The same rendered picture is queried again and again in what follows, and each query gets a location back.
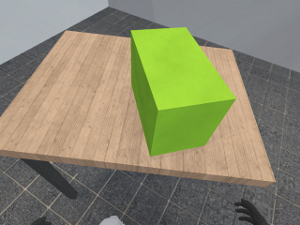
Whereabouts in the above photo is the carton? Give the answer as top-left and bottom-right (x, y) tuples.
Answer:
(130, 27), (236, 157)

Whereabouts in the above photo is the right robot hand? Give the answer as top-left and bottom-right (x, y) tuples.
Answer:
(234, 199), (268, 225)

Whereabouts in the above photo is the left robot hand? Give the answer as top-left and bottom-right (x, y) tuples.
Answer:
(31, 216), (52, 225)

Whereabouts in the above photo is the table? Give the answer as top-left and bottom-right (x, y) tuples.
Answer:
(0, 30), (276, 200)

